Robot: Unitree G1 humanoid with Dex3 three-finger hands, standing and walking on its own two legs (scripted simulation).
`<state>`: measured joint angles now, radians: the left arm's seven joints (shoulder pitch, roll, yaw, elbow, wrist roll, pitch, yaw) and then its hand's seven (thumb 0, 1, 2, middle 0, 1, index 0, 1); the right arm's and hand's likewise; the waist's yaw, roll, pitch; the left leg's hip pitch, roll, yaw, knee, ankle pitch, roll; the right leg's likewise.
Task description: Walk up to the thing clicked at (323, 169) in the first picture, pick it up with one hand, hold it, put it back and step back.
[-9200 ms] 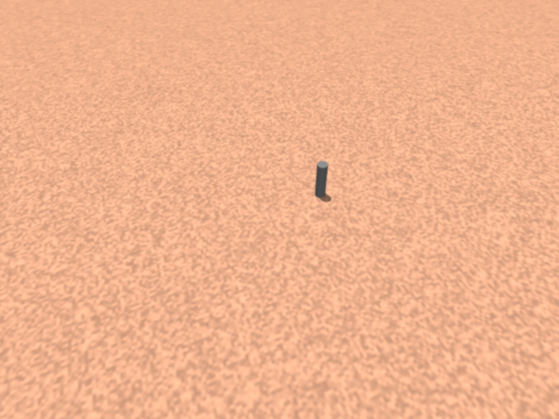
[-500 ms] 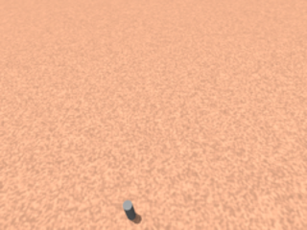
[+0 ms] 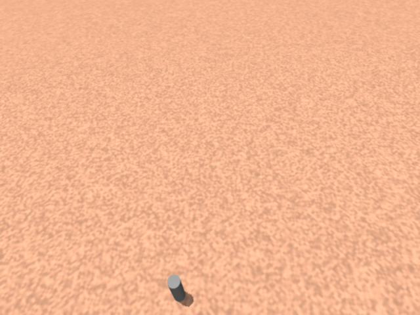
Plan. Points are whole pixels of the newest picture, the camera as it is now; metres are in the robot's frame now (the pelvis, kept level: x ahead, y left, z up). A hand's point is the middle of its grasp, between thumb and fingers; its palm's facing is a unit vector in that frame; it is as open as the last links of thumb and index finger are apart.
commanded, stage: stand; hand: left
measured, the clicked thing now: (176, 288) +0.38 +0.18 -0.68
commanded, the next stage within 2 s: go down in 0.50 s
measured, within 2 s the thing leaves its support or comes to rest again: neither
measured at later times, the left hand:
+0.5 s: hand out of the picture +0.08 +0.25 -0.16, palm faces -0.03 -0.94 -0.35, open 7.3 cm
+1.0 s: hand out of the picture +0.16 +0.26 -0.17, palm faces +0.02 -0.94 -0.35, open 14.1 cm
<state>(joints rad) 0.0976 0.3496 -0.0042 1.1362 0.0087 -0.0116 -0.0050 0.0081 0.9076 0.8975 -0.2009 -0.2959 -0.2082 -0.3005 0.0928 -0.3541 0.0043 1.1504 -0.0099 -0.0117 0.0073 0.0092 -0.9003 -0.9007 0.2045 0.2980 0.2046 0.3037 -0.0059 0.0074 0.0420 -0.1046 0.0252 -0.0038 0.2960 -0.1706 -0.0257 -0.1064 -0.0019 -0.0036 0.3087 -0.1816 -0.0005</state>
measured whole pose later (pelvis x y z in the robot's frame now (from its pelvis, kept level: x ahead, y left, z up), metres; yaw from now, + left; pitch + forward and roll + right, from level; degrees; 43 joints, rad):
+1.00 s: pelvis +0.00 +0.01 -0.03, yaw +0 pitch +9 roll -1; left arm 0.04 0.33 0.17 0.87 0.08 0.13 -0.03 0.01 0.09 0.26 -0.06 -0.11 -0.06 -0.11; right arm 0.26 -0.25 -0.02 0.72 0.03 -0.05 -0.03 0.01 -0.86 -0.89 0.20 0.30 0.20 0.30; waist -0.04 0.01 -0.05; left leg -0.49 0.02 -0.01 0.69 -0.35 -0.01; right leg -0.47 0.00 0.00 0.67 -0.34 0.01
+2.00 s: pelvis -0.03 +0.02 -0.13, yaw +1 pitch +21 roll -3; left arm 0.18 0.40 0.29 0.44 -0.03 0.14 -0.14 0.00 -0.40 0.12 -0.06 -0.08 -0.06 -0.09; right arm 0.22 -0.26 0.00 0.51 0.00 -0.21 -0.08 0.01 -0.81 -0.88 0.21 0.30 0.21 0.30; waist -0.05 0.00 -0.16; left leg -1.12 0.02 -0.07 1.32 -0.57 -0.01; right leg -1.07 0.00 -0.05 1.27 -0.57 0.01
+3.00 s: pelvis -0.09 +0.01 -0.35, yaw -4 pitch +34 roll -6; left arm -0.50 0.76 0.67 1.00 -0.17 -0.37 -0.70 -0.01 -0.57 0.06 -0.04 -0.06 -0.05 -0.06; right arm 0.12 -0.34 0.07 0.68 -0.02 -0.19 -0.02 0.01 -0.88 -0.90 0.21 0.30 0.21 0.30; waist -0.08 -0.02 -0.15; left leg -1.99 0.01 -0.11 2.09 -0.70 -0.02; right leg -1.94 0.01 -0.06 2.02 -0.69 0.01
